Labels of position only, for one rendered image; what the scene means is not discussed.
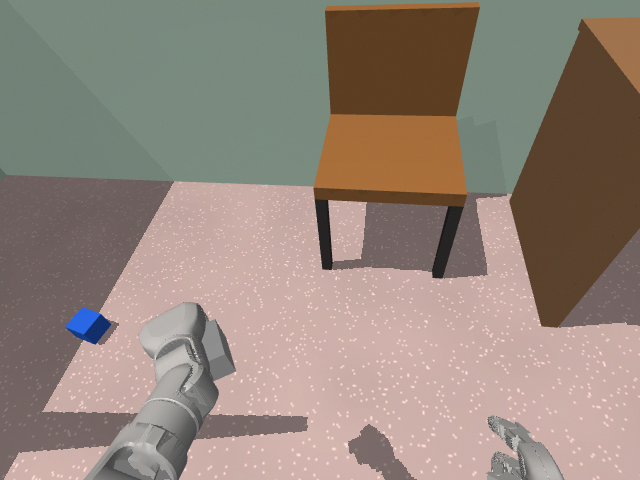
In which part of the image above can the left robot hand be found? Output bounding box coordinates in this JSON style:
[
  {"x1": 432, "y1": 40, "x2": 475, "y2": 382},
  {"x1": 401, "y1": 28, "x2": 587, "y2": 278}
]
[{"x1": 139, "y1": 302, "x2": 213, "y2": 380}]

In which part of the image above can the desk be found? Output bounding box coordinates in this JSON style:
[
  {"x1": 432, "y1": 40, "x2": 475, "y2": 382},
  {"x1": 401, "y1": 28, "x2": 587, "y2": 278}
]
[{"x1": 509, "y1": 17, "x2": 640, "y2": 328}]

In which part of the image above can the left robot arm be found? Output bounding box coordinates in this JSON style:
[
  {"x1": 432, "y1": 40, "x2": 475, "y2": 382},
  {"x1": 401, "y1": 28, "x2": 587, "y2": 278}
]
[{"x1": 84, "y1": 334, "x2": 219, "y2": 480}]

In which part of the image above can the chair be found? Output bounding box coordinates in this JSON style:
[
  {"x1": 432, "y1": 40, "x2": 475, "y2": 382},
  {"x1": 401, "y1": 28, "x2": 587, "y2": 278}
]
[{"x1": 313, "y1": 2, "x2": 480, "y2": 279}]

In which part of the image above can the right robot hand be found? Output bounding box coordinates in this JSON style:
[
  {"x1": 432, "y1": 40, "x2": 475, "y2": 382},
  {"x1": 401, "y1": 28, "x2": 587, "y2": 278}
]
[{"x1": 487, "y1": 416, "x2": 565, "y2": 480}]

